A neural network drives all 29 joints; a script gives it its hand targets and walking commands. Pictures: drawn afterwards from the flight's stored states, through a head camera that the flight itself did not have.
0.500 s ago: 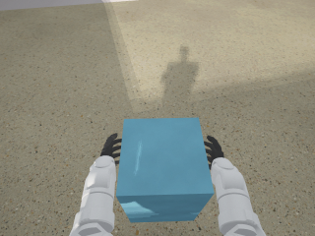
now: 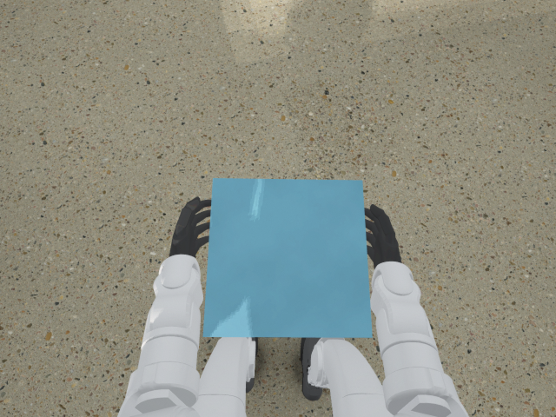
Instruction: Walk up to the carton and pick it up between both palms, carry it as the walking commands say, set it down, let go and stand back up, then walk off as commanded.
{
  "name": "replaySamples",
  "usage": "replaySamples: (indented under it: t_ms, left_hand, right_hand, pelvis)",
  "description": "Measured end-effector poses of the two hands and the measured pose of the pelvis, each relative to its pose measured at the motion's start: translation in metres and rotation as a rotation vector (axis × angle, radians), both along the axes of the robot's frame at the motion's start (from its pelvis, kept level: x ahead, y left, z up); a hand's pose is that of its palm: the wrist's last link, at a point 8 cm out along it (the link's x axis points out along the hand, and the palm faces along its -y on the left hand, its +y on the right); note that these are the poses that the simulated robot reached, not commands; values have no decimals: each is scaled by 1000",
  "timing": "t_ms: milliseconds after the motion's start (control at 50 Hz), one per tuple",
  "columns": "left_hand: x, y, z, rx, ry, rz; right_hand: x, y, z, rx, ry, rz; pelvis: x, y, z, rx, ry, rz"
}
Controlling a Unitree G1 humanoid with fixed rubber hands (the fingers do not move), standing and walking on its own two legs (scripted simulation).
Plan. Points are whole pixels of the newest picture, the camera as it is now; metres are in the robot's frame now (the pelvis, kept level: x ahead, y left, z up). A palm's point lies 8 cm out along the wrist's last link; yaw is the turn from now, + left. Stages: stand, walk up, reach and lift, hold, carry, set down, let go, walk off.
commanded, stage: set down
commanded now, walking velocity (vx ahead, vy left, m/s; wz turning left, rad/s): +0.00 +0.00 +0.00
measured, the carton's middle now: (283, 264) +0.32 +0.01 -0.16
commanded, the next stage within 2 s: none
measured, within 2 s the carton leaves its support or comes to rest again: neither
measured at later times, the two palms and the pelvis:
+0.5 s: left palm (195, 247) +0.35 +0.16 -0.18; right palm (364, 255) +0.33 -0.14 -0.17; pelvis -0.03 +0.01 -0.05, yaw -1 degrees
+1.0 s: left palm (204, 240) +0.38 +0.16 -0.26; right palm (349, 243) +0.37 -0.13 -0.26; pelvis -0.02 +0.00 -0.11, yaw -1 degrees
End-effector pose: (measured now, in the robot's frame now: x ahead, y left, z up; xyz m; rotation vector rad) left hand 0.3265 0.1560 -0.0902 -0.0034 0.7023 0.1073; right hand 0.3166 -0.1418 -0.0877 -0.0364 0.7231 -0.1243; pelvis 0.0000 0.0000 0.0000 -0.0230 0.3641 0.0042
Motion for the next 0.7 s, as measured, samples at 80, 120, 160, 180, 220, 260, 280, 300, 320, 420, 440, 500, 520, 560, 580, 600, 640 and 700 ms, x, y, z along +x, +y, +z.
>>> replaySamples:
  t_ms: [80,120,160,180,220,260,280,300,320,420,440,500,520,560,580,600,640,700]
  left_hand:
    - [-6,6,-17,12,-34,-14]
    - [-7,8,-23,22,-51,-12]
    - [-7,10,-26,29,-71,-3]
    - [-6,10,-28,33,-78,-1]
    - [-5,10,-32,39,-81,2]
    - [-5,9,-40,42,-67,-1]
    - [-5,8,-44,40,-56,-2]
    - [-4,7,-48,40,-48,-7]
    - [-2,7,-52,41,-40,-16]
    - [13,4,-73,44,-39,-32]
    - [16,4,-77,46,-44,-27]
    - [22,6,-90,42,-40,-5]
    - [24,7,-96,40,-36,3]
    - [25,9,-106,37,-25,19]
    - [26,9,-111,35,-22,21]
    - [28,10,-115,33,-22,22]
    - [33,11,-121,40,-24,23]
    - [39,10,-131,37,-21,25]
  right_hand:
    - [-5,7,-15,-22,-35,-1]
    - [-4,9,-20,-35,-54,6]
    - [-2,11,-21,-55,-79,21]
    - [1,11,-20,-65,-94,30]
    - [5,11,-20,-83,-112,36]
    - [8,9,-22,-87,-114,25]
    - [9,9,-24,-86,-111,18]
    - [9,8,-27,-84,-103,10]
    - [9,8,-31,-83,-92,6]
    - [9,5,-61,-63,-34,-24]
    - [10,5,-67,-54,-29,-31]
    - [18,6,-85,-38,-19,-32]
    - [21,7,-90,-33,-17,-28]
    - [28,9,-100,-29,-14,-13]
    - [31,10,-105,-29,-12,-3]
    - [34,11,-110,-27,-10,2]
    - [40,12,-118,-30,-11,10]
    - [46,11,-128,-35,-9,10]
  pelvis:
    - [-13,3,-15,-7,29,-4]
    - [-18,5,-22,-11,31,-4]
    - [-23,7,-28,-14,18,-4]
    - [-25,8,-30,-16,9,-4]
    - [-29,10,-33,-19,-6,-4]
    - [-32,12,-36,-21,-17,-3]
    - [-34,13,-37,-21,-21,-2]
    - [-35,13,-37,-22,-23,-1]
    - [-36,14,-39,-22,-21,0]
    - [-37,15,-47,-23,24,1]
    - [-37,15,-49,-23,39,0]
    - [-35,13,-55,-21,80,-2]
    - [-34,13,-57,-20,94,-2]
    - [-31,11,-61,-19,120,-3]
    - [-30,11,-63,-18,131,-4]
    - [-28,10,-65,-17,141,-4]
    - [-25,9,-69,-15,162,-5]
    - [-20,7,-75,-14,196,-6]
